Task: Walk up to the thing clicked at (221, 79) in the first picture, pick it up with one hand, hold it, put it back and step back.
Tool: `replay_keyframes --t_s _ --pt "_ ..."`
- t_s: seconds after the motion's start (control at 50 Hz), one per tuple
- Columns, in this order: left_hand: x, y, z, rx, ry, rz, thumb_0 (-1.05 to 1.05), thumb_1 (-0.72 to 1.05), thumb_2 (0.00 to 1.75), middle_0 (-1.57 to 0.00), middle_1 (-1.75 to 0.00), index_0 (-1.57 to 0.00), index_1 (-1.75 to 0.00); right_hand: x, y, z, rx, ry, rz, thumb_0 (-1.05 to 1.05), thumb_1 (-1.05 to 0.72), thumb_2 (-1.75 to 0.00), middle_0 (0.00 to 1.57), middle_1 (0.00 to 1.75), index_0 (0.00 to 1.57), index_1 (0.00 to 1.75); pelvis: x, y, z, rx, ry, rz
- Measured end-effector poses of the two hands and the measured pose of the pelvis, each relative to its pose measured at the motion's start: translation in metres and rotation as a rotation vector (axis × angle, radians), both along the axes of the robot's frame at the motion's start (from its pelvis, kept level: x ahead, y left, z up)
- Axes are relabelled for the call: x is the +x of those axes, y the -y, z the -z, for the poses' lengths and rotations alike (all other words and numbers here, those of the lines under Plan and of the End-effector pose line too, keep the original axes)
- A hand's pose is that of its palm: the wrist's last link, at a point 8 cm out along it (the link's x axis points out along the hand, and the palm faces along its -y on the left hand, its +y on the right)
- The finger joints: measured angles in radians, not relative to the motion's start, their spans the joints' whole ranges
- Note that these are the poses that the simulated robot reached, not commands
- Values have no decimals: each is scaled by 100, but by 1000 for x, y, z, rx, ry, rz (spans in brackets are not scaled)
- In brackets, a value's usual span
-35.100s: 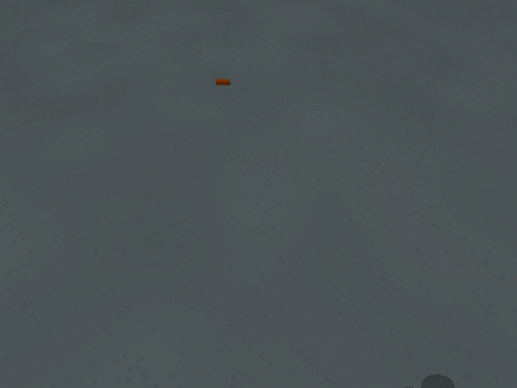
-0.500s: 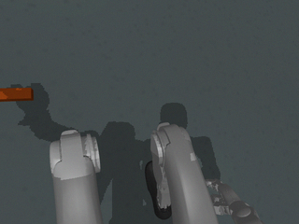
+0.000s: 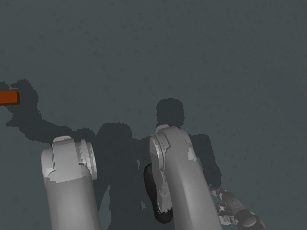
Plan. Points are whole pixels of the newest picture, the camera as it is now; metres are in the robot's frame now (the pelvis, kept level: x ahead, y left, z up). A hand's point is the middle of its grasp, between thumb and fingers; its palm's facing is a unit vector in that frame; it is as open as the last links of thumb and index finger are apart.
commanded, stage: rise first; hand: left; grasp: from above
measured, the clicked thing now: out of the picture +0.45 +0.37 -0.30
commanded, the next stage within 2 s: approach in 1.02 s
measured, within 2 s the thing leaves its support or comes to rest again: neither
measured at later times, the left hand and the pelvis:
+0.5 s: hand out of the picture +0.40 +0.41 -0.18, palm faces -0.42 -0.13 -0.90, open 12.2 cm; pelvis +0.00 +0.00 +0.00, yaw -1 degrees
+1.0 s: hand out of the picture +0.40 +0.41 -0.17, palm faces -0.43 -0.12 -0.89, open 12.4 cm; pelvis -0.01 +0.01 +0.00, yaw -1 degrees
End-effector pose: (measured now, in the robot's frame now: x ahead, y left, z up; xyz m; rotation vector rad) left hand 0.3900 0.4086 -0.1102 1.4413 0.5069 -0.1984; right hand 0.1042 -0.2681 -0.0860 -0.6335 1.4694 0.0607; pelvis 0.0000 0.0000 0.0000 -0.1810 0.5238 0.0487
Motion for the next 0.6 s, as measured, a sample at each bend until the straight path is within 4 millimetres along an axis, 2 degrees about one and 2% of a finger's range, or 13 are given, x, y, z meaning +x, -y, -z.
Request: replay_keyframes --t_s 0.22,0.6 --pt "0 -1 2 -8 -5 0 0 -21 76 -36 -71 -36 -72 1 -3 -1 3 22 -24 0 -91 -90 20 30 21 30 -4 -1 2 -5 17 2" --pt "14 -2 8 14 5 -1 0 -22 76 -36 -73 -36 -73 -16 -8 -7 -7 6 -13 0 -91 -90 20 30 21 30 -4 -4 4 -21 24 7"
